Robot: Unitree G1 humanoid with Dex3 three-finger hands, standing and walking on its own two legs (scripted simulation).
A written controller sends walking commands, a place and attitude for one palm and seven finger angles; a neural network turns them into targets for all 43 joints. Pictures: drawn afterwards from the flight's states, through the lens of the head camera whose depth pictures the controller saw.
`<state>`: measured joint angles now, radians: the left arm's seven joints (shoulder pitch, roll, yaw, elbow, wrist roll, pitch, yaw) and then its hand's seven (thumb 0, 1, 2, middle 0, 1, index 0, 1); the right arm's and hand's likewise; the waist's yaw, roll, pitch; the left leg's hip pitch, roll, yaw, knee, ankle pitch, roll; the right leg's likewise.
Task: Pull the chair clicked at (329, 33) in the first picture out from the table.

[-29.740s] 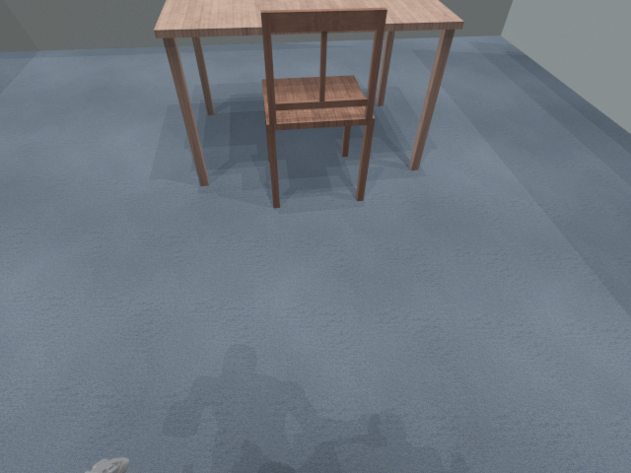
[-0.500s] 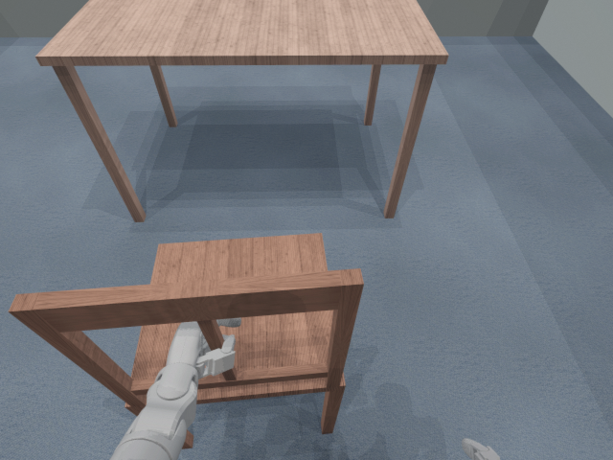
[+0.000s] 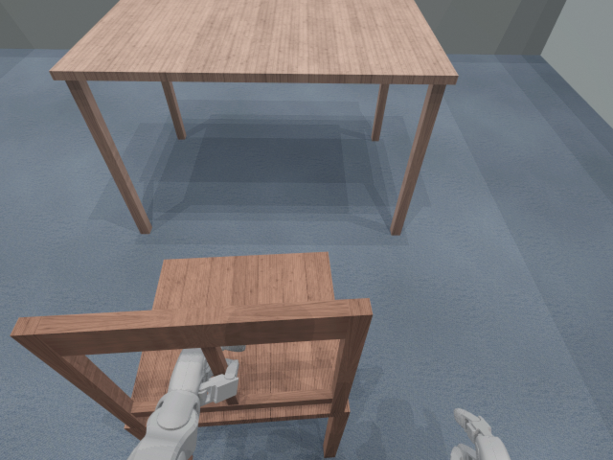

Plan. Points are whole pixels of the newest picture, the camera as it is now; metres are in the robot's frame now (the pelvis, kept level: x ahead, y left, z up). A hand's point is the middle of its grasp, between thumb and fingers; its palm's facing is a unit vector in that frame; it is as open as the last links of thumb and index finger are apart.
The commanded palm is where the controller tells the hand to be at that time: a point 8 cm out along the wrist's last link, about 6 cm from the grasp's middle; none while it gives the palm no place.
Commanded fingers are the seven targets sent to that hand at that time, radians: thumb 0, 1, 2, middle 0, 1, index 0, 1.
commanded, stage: stop walking, hand still on the chair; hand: left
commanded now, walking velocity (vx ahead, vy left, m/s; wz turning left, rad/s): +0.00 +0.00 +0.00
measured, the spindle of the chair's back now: (222, 374) +0.27 +0.15 -0.12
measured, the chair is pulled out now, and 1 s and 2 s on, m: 0.66 0.66 0.66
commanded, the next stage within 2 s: open the thumb and straighten the fingers in 0.02 s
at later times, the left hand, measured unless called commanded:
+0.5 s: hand (221, 368) +0.26 +0.14 -0.08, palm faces -0.01 -0.99 -0.15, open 11.8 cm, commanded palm +0.24 +0.19 -0.05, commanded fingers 0.00 -0.55 0.20 -0.25 -0.73 -0.25 -0.73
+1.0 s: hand (216, 373) +0.25 +0.15 -0.08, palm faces +0.00 -0.99 -0.12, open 17.4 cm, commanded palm +0.23 +0.21 -0.05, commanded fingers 0.00 -0.55 0.20 0.00 0.00 0.00 0.00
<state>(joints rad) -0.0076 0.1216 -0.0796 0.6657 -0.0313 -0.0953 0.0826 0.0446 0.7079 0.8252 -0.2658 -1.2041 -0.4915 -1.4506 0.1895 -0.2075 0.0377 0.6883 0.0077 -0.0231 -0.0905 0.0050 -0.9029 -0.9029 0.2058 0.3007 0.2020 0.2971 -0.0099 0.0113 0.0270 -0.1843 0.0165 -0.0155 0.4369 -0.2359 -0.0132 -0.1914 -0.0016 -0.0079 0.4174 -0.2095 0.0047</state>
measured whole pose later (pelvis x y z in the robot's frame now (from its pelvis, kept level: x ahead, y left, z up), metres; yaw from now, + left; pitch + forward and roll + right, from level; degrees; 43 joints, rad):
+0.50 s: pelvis +0.00 +0.01 -0.03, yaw +1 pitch +7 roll +0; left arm 0.08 0.17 -0.03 0.39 -0.07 0.04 0.03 0.01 -0.24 0.35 -0.40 -1.24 -0.43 -1.27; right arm 0.23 -0.27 0.00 0.59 0.03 -0.07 -0.04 0.01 -0.90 -0.90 0.20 0.30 0.20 0.30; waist -0.05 0.04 -0.07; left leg -0.47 0.00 -0.02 0.72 -0.37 0.00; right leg -0.48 -0.02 -0.01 0.71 -0.35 0.01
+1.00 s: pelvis +0.02 +0.00 -0.04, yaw +2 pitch +10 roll -1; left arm 0.19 0.18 -0.03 0.17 -0.08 0.17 0.00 -0.01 -0.54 0.20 -0.02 -0.05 -0.02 -0.05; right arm 0.25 -0.27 0.02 0.53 0.02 -0.11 -0.07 0.01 -0.90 -0.90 0.21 0.30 0.20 0.30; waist -0.04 0.05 -0.11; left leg -0.56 -0.01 -0.05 0.84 -0.44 0.00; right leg -0.55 -0.02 -0.04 0.81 -0.42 0.01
